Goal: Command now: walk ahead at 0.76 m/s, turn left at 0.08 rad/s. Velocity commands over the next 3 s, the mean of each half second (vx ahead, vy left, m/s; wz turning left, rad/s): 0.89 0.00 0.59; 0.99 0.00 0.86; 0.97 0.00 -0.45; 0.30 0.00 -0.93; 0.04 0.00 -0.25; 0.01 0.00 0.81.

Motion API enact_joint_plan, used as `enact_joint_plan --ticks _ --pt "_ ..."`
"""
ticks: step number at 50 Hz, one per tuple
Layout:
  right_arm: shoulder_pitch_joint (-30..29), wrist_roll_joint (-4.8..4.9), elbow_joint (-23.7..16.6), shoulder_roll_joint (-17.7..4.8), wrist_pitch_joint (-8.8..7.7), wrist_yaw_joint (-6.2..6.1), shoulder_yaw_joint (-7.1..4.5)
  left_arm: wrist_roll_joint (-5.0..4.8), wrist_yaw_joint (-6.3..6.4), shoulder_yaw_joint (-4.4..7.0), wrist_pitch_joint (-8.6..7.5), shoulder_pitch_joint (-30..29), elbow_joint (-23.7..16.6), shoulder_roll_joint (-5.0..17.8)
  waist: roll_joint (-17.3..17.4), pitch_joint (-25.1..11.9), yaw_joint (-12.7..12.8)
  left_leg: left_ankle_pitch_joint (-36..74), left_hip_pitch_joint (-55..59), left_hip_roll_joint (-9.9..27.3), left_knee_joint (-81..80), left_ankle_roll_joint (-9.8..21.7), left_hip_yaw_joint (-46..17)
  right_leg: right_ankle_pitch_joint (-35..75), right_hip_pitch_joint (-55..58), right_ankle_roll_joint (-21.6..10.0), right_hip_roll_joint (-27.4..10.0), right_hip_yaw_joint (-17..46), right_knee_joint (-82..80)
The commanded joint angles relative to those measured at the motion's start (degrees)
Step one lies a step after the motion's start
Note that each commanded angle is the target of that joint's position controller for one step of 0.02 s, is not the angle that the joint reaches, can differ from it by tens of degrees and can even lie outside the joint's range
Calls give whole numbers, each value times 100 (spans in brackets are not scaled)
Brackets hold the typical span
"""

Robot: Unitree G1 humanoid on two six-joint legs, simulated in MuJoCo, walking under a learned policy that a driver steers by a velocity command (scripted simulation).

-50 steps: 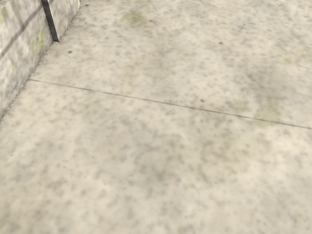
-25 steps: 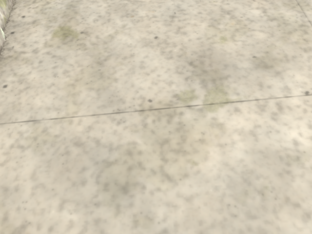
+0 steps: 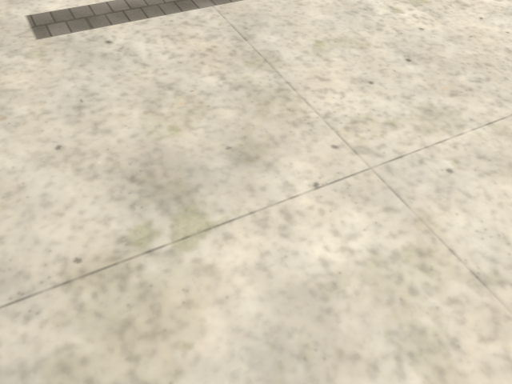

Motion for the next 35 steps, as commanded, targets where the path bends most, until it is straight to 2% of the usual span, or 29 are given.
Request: enact_joint_plan --ticks 1,3,5,6,7,8,9,10,11,12,13,14,16,17,19,22,25,26,27,28,29,30,31,32,33,34,35 --pt "39 59 -270 -748 -114 64 -200 2 -6 -35 -155 -865 -603 309 1045 790 -20 -1256 -238 1091 -1320 871 -1703 186 -593 202 -322 -513 -1018" --pt "203 12 -214 -882 -91 50 -261 -102 -29 -129 -211 -1247 -744 146 1117 832 -148 -916 -487 1054 -1280 891 -1628 -26 36 262 -209 -655 -1830" --pt "202 15 -177 -1044 -45 47 -328 -155 2 -141 -252 -1278 -801 178 1152 821 -90 -877 -730 1097 -1176 912 -1690 -395 789 190 -76 -743 -2450" --pt "213 24 -146 -1052 -19 53 -346 -180 48 -131 -281 -1178 -795 215 1150 804 -24 -818 -858 1146 -1091 927 -1780 -453 1247 124 -29 -743 -2703" --pt "196 32 -113 -1025 0 58 -354 -209 122 -109 -322 -891 -729 265 1092 726 138 -553 -992 1162 -891 899 -1818 -292 1851 45 -12 -722 -3019" --pt "147 57 -82 -958 -12 63 -345 -183 230 -53 -383 -303 -548 383 869 486 454 182 -1286 980 -288 791 -1613 -145 2875 -58 7 -687 -3323" --pt "50 124 -92 -823 -85 92 -319 -64 361 68 -460 646 -314 676 472 -119 962 768 -1928 563 1051 643 -1190 -329 4381 -178 -342 -364 -3275" --pt "-11 292 -314 -367 -171 107 -195 113 478 242 -463 1723 -238 1263 -620 -1119 1513 -174 -3209 34 3067 403 -452 -2533 6055 -478 -1915 1376 -3692" --pt "-121 341 -584 -190 -158 62 -123 113 504 328 -399 1833 -157 1570 -1409 -1297 1367 -1352 -4115 -160 4365 365 7 -4107 5771 -728 -2844 3375 -4476" --pt "-376 195 -474 -453 -41 35 -184 94 498 195 -408 1283 -223 1002 -607 -599 1081 -809 -4289 249 5118 405 -149 -3784 4937 -735 -2690 3087 -4339" --pt "-480 92 -428 -433 6 108 -199 50 465 82 -427 978 -242 591 -245 -203 885 -414 -4208 454 5154 374 -105 -2903 4375 -657 -2384 2208 -4321" --pt "-415 50 -353 -384 59 190 -203 20 441 28 -436 863 -197 386 -238 -43 728 -227 -4042 601 5087 312 -56 -2251 4018 -572 -2128 1543 -4482" --pt "-541 -62 -335 -233 214 321 -191 -82 452 -25 -493 945 -7 219 -451 426 587 -69 -4173 777 5210 221 82 -1452 3590 -466 -1795 635 -4769" --pt "-689 -73 -416 -159 263 369 -170 -123 431 -20 -543 1050 82 211 -524 539 566 78 -4310 804 5309 210 118 -1023 3531 -474 -1782 369 -4828" --pt "-1082 -85 -562 -97 321 434 -148 -169 385 -25 -627 1227 269 134 -380 762 522 436 -4670 834 5462 197 137 -226 3508 -484 -1746 -183 -4963" --pt "-1676 -71 -843 -99 336 492 -98 -141 371 -57 -725 1155 481 44 -347 1091 336 1032 -4617 822 4899 213 315 1034 3180 -415 -1576 -1134 -5177" --pt "-2311 -90 -1081 -67 327 596 10 -132 425 -38 -744 1241 706 184 -31 1336 349 1393 -3870 672 3496 455 1048 2321 3050 -252 -1374 -1962 -5362" --pt "-2467 -78 -1142 -14 323 615 50 -137 448 -29 -743 1321 771 297 13 1332 361 1406 -3369 492 3037 593 1348 3458 3036 -170 -1348 -2166 -5251" --pt "-2472 -57 -1132 -50 328 604 53 -133 481 -4 -733 1479 822 452 -34 1138 344 1356 -2903 203 2848 708 1638 5131 3277 -129 -1364 -2248 -4930" --pt "-2242 -38 -1073 -133 335 572 36 -122 529 42 -685 1557 840 659 -202 878 178 1161 -2542 -33 2749 796 1771 6518 3614 -91 -1442 -2270 -4402" --pt "-1701 -14 -945 -295 333 525 -15 -90 582 105 -601 1454 810 897 -389 481 -181 876 -1973 -204 2671 896 1729 7404 3820 -71 -1573 -2240 -3577" --pt "-700 -2 -684 -530 326 457 -122 -48 617 168 -492 1211 739 1094 -529 -78 -716 513 -939 -373 2691 1017 1585 7879 3723 -134 -1714 -2143 -2327" --pt "591 -20 -282 -856 296 354 -293 -27 601 191 -412 951 601 1151 -451 -688 -1244 337 598 -463 2310 1189 1201 7243 3118 -247 -1714 -1979 -693" --pt "877 -5 -54 -1142 315 196 -467 0 503 153 -399 982 624 898 228 -681 -1142 7 1792 -256 1857 1299 581 3015 1812 -187 -1044 -1958 1329" --pt "129 -107 -267 -1769 412 113 -584 -27 386 -75 -481 1360 144 56 1798 -698 -99 204 2947 1133 1595 1952 -2158 -1863 -694 140 -103 -1636 3611" --pt "364 -53 -463 -1887 456 103 -658 -97 401 -80 -629 838 -286 416 1048 -1617 -473 -778 3385 1555 394 2480 -3844 -1466 -1430 47 -88 -348 3950" --pt "332 -28 -368 -1697 434 42 -642 -103 400 -103 -732 411 -391 512 501 -866 -400 -1144 2719 1611 -288 2241 -3959 -1093 -1695 4 -380 -163 3471"
Next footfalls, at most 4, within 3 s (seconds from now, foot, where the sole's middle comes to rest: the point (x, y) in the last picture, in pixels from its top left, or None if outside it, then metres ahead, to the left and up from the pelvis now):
0.18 right None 0.20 -0.15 -0.78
0.64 left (178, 378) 0.57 0.15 -0.78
1.08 right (128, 244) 1.00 0.33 -0.78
1.50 left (10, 204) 1.17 0.74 -0.79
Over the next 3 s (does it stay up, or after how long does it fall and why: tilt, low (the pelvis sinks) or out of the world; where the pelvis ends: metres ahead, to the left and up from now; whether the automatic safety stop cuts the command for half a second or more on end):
stays up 1.37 0.69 0.00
